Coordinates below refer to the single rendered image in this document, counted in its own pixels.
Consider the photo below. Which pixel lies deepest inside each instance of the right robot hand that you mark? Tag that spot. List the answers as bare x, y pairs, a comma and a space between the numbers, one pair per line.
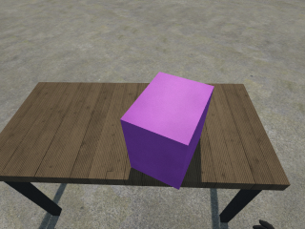
264, 225

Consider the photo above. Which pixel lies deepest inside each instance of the carton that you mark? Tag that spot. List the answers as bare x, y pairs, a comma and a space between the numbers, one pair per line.
163, 126

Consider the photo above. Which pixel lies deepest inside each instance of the table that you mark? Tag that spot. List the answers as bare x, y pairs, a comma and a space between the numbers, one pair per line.
71, 133

